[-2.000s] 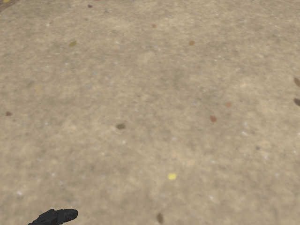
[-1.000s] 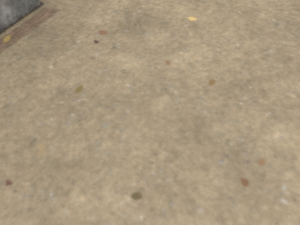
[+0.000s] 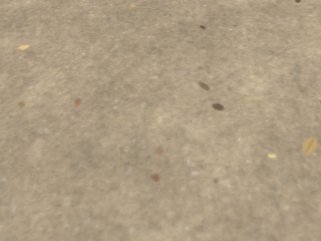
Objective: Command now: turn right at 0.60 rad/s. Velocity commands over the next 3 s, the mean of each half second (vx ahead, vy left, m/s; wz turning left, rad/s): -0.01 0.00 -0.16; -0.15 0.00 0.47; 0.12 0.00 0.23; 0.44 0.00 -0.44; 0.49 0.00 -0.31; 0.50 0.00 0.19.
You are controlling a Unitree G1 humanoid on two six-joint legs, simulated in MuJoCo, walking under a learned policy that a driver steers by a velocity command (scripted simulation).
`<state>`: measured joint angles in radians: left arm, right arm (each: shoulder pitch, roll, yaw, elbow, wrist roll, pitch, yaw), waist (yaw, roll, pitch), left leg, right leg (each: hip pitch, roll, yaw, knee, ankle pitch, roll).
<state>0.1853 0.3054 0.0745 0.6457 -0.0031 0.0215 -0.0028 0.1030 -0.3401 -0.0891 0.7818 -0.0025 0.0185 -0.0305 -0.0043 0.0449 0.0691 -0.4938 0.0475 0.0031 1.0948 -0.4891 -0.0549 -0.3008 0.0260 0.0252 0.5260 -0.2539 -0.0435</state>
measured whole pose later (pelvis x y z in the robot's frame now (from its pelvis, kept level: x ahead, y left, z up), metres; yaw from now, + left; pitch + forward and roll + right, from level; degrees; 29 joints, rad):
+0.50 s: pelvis +0.02 +0.02 +0.00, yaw -2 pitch +0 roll +0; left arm 0.15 0.27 0.04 0.71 0.02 0.02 0.03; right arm 0.18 -0.28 -0.04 0.74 0.01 -0.01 0.00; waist -0.01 -0.02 0.04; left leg -0.28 -0.01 -0.07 0.55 -0.28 -0.01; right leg -0.26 0.05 0.05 0.55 -0.29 -0.02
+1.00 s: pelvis -0.05 -0.05 +0.00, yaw +15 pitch +0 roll +2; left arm 0.16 0.21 0.02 0.64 0.02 0.02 0.06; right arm 0.22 -0.37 -0.11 0.74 0.04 0.09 -0.06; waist -0.01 0.04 0.08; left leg -0.43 -0.08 -0.13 1.26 -0.41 -0.14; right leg -0.27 -0.02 -0.08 0.46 -0.19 -0.06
